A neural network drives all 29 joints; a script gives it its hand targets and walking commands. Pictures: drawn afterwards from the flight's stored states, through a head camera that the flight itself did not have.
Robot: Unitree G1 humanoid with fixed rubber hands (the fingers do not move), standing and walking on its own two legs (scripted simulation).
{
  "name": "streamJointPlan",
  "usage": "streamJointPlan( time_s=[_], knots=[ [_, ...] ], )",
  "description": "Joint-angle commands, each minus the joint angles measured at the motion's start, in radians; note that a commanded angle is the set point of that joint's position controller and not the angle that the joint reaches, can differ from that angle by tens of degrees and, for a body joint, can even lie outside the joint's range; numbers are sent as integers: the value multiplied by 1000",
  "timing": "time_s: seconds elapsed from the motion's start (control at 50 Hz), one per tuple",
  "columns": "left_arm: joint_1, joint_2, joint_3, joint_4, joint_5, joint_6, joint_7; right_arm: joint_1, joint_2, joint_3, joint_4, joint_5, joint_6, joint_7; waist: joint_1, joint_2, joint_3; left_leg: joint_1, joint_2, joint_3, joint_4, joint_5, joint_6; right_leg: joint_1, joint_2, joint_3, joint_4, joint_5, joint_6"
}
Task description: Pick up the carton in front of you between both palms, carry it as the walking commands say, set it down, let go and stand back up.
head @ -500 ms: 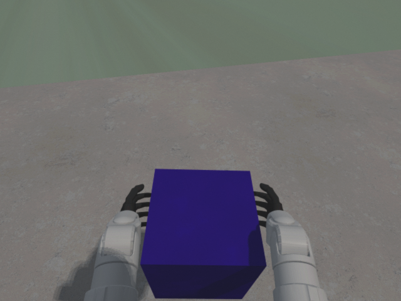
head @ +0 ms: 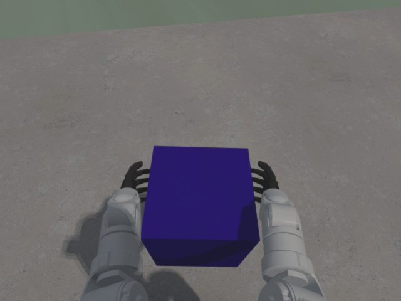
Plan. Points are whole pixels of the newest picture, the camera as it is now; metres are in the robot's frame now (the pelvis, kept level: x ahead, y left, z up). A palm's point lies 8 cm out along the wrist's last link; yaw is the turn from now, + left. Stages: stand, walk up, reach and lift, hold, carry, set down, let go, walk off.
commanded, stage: set down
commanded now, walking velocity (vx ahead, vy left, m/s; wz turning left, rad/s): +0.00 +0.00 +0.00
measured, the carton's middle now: (198, 211) +0.34 +0.01 -0.07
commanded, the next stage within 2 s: none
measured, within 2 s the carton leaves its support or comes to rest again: neither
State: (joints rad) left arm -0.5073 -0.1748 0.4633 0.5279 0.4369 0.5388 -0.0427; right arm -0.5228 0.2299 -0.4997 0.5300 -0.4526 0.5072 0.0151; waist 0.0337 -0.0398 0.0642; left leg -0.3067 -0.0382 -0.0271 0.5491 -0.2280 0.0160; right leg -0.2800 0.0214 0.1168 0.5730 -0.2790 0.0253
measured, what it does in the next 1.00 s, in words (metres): lowers itself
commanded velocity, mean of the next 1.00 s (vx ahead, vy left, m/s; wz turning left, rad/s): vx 0.00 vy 0.00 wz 0.00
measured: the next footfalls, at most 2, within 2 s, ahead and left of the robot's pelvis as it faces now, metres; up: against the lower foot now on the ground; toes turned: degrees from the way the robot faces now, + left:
none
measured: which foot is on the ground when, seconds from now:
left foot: down 0.00-1.00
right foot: down 0.00-1.00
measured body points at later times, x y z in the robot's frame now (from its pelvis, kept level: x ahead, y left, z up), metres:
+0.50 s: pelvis -0.03 -0.01 -0.11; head +0.19 +0.02 +0.28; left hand +0.38 +0.19 -0.19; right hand +0.39 -0.11 -0.18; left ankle +0.04 +0.11 -0.73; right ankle +0.02 -0.14 -0.73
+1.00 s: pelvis -0.06 +0.00 -0.24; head +0.22 +0.04 +0.11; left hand +0.42 +0.22 -0.35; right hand +0.43 -0.09 -0.34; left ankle +0.04 +0.11 -0.73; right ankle +0.02 -0.14 -0.73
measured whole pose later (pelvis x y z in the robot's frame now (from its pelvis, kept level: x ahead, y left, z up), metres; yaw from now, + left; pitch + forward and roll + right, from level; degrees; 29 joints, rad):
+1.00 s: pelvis -0.06 +0.00 -0.24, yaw -2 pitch +45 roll -4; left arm -1.00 0.10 0.40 0.72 0.21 0.27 -0.01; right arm -0.96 0.12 -0.47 0.64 -0.18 0.22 -0.15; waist 0.06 -0.07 -0.13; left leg -1.97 -0.09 -0.10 1.65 -0.47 -0.03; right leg -1.91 0.14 0.08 1.64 -0.54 0.08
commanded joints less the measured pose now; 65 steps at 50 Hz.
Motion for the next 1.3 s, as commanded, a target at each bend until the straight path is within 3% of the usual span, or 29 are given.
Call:
streamJointPlan(
  time_s=[0.0, 0.1, 0.22, 0.3, 0.4, 0.5, 0.92, 1.28],
  knots=[
    [-425, -628, -305, 77, -117, -119, -180, -380, 700, 312, 121, 118, -99, 154, 12, 35, -238, 44, -48, -18, -3, 161, -1, -199, 89, -56, -39, 88, -22],
    [-450, -650, -413, 81, -163, -298, -203, -389, 763, 431, 92, 172, -280, 117, 6, 28, -493, -77, -74, -10, 157, 348, -8, -301, 112, -59, 94, 269, 4],
    [-546, -696, -587, 31, -256, -419, -227, -487, 859, 674, 7, 272, -403, 65, 42, 31, -948, -255, -85, 5, 354, 476, -17, -365, 120, -51, 291, 472, 36],
    [-577, -695, -625, 7, -282, -412, -233, -531, 860, 741, -48, 293, -394, 50, 53, 28, -1076, -350, -90, 15, 438, 427, -24, -490, 130, -67, 377, 385, 46],
    [-641, -703, -590, 50, -279, -348, -254, -595, 864, 706, -7, 295, -327, 69, 53, 24, -1013, -522, -92, 29, 501, 206, -27, -686, 148, -100, 452, 137, 44],
    [-699, -710, -533, 118, -259, -289, -260, -679, 857, 628, 60, 286, -275, 91, 58, 32, -974, -649, -95, 36, 572, 100, -28, -869, 160, -125, 537, 12, 37],
    [-1008, -625, -538, 174, -340, -293, -175, -1025, 757, 563, 142, 359, -298, 28, 82, 69, -1207, -865, -105, 52, 925, 87, -60, -1294, 211, -187, 941, -80, 40],
    [-1227, -470, -476, 248, -368, -302, -187, -1266, 638, 490, 212, 384, -309, -15, 121, 37, -1164, -1119, -83, 83, 1164, 48, -62, -1415, 218, -214, 1189, -100, 43]
  ],
)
